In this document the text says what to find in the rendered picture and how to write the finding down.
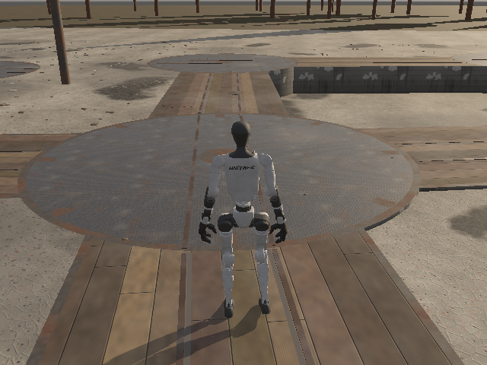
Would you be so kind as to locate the robot head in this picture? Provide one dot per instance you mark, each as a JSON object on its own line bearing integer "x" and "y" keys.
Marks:
{"x": 241, "y": 133}

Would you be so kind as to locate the robot right upper arm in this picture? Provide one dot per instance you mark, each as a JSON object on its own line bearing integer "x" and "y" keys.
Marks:
{"x": 269, "y": 173}

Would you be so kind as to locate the right robot forearm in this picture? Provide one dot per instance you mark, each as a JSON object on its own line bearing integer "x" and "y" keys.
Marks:
{"x": 277, "y": 207}

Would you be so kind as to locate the robot right hand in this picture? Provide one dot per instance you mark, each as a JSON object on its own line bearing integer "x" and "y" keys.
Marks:
{"x": 282, "y": 233}

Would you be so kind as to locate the robot left hand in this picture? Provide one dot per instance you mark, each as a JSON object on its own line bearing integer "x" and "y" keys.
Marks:
{"x": 204, "y": 233}

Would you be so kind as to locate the robot left upper arm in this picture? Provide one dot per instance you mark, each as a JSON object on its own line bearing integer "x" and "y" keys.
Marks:
{"x": 214, "y": 175}

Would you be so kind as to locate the left robot forearm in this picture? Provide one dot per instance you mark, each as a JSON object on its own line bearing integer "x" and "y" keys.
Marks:
{"x": 207, "y": 208}

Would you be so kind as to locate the left robot thigh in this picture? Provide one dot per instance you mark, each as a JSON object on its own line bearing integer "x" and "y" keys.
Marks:
{"x": 225, "y": 228}

